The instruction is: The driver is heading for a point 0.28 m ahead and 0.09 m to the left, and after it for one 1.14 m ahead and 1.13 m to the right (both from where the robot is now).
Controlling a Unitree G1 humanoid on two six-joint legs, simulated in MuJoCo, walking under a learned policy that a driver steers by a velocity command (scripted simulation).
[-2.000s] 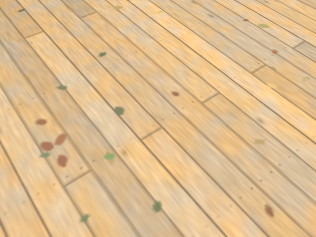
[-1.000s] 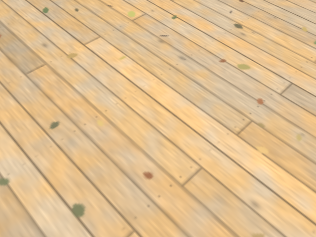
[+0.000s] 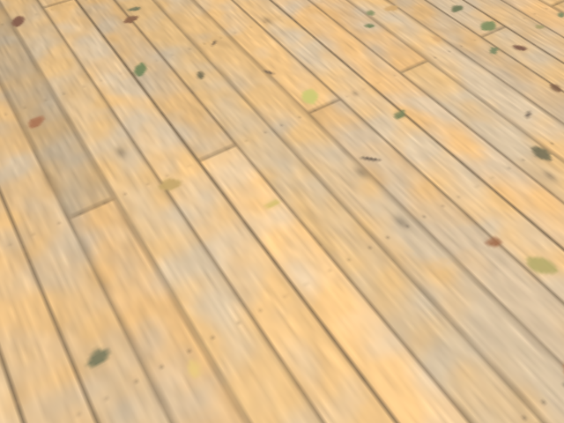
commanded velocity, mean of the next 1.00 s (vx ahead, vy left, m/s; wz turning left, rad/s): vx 0.50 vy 0.00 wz -0.25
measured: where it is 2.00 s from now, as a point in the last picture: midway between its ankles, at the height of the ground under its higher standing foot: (413, 219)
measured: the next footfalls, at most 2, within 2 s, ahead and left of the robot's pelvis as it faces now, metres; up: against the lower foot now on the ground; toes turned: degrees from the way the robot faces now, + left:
left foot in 0.02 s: +0.16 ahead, +0.07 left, +0.00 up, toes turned +6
right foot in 0.58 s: +0.47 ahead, -0.06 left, +0.00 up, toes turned -9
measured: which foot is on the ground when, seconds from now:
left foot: up 0.00-0.00, down 0.02-0.56, up 0.58-1.00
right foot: down 0.00-0.04, up 0.06-0.56, down 0.58-1.00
